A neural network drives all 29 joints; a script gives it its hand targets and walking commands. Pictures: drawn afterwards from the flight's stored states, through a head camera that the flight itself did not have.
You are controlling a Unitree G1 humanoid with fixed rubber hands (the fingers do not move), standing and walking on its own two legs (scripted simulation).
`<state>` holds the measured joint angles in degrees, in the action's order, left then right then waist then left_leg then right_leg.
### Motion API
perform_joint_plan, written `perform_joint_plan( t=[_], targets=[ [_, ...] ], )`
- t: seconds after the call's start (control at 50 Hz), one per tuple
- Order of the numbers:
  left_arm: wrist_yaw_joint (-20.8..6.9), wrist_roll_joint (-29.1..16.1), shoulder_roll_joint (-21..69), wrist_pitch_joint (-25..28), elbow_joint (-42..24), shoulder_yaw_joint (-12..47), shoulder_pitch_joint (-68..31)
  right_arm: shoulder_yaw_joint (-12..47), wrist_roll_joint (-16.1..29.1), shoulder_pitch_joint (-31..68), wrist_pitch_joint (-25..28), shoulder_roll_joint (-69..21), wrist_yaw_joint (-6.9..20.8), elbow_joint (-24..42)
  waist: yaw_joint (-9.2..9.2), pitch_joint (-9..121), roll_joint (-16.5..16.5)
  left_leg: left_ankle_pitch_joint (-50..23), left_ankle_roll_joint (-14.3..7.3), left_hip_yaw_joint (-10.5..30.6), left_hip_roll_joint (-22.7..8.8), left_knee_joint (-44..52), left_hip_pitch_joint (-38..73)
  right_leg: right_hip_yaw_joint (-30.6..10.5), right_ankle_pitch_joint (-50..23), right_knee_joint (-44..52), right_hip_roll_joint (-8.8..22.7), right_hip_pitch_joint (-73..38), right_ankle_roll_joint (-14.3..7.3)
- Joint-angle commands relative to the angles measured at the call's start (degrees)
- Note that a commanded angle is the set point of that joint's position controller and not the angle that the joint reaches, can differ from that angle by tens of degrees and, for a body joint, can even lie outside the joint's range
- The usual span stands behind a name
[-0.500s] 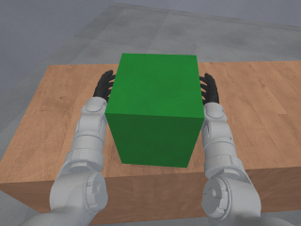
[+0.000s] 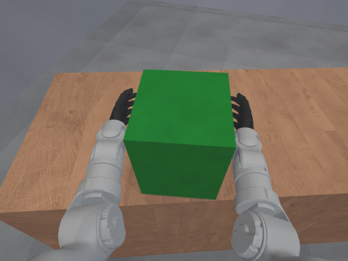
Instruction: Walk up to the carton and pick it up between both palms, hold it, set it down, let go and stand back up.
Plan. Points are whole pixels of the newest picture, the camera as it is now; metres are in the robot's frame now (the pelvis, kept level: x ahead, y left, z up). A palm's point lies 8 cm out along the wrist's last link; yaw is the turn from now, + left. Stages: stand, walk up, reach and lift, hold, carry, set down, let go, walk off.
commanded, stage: set down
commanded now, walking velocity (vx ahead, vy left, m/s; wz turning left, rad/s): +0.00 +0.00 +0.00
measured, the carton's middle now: (181, 137) +0.40 -0.03 +0.05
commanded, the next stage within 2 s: none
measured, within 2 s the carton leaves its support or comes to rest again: rests again in 0.44 s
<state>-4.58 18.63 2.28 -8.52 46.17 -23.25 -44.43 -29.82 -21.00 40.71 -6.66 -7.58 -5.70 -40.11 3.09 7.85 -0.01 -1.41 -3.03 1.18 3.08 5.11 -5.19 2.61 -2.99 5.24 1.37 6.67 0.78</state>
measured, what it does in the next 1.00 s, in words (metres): stands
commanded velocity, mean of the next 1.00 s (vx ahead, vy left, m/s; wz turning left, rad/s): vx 0.00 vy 0.00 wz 0.00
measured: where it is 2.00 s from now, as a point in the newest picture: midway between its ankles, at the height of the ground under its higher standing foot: outside the picture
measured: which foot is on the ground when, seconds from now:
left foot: down 0.00-1.00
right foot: down 0.00-1.00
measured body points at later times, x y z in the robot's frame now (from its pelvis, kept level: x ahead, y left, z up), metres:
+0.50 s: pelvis +0.00 +0.00 +0.00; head +0.03 +0.00 +0.45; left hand +0.43 +0.11 +0.08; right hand +0.40 -0.18 +0.08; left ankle -0.03 +0.08 -0.75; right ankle -0.01 -0.13 -0.75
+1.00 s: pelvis +0.00 +0.00 +0.00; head +0.04 +0.00 +0.45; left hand +0.44 +0.11 +0.08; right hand +0.40 -0.18 +0.07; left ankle -0.03 +0.08 -0.75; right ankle -0.01 -0.13 -0.75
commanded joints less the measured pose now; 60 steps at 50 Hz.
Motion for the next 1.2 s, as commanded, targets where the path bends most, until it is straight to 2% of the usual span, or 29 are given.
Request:
perform_joint_plan(
  t=[0.0, 0.22, 0.48, 0.62, 0.84, 1.1, 1.18],
  targets=[
    [-4.94, -1.17, 22.91, 5.46, -6.87, 12.29, -32.71, 15.84, 0.62, 31.97, 3.58, -24.51, 6.58, 3.76, -0.03, 30.98, 0.99, -24.81, 1.17, -1.06, -1.04, -2.60, 2.29, -1.75, -18.78, -1.99, -2.48, -20.21, -2.81],
    [-4.91, 0.01, 22.83, 8.36, -3.17, 11.16, -32.39, 13.70, -1.57, 30.91, 5.70, -24.75, 7.07, 2.39, -0.23, 31.26, 0.65, -20.95, 0.61, -1.10, -1.11, -1.77, -0.34, -1.63, -16.23, -2.12, -2.19, -18.25, -2.48],
    [-4.71, 1.08, 23.42, 11.69, -0.27, 10.58, -30.91, 13.32, -2.70, 29.27, 8.82, -25.68, 6.96, 0.90, -0.76, 32.68, 0.53, -22.74, 0.69, -1.39, -1.01, -2.67, -1.49, -1.95, -18.82, -3.05, -2.09, -17.58, -2.40],
    [-4.91, 2.12, 22.64, 12.40, 1.57, 8.85, -29.16, 12.77, -3.27, 27.81, 9.74, -25.20, 6.71, -0.11, -1.30, 30.34, -0.26, -20.74, 0.21, -1.56, -0.90, -1.75, -4.00, -2.34, -19.90, -3.73, -1.95, -18.68, -1.77],
    [-5.09, 4.06, 21.07, 12.55, 3.29, 6.77, -26.72, 9.55, -5.02, 24.36, 10.45, -23.63, 6.72, -2.13, -1.15, 27.06, 0.48, -17.54, 0.16, -1.57, -0.97, -0.80, -5.50, -2.22, -14.89, -2.29, -1.65, -14.81, -1.44],
    [-4.74, 6.06, 20.67, 13.60, 5.16, 4.90, -24.27, 7.55, -6.48, 21.25, 12.40, -22.69, 6.56, -4.62, -1.33, 26.90, 0.67, -19.22, 0.34, -1.69, -0.81, -0.79, -6.61, -2.24, -15.58, -1.73, -1.64, -12.20, -1.31],
    [-4.72, 6.52, 20.05, 13.62, 5.89, 4.38, -23.15, 6.99, -6.71, 19.51, 12.78, -21.91, 6.41, -5.71, -1.22, 24.75, 0.86, -17.68, 0.46, -1.55, -0.85, -0.69, -6.73, -2.16, -13.36, -1.47, -1.78, -9.87, -1.10]
  ],
)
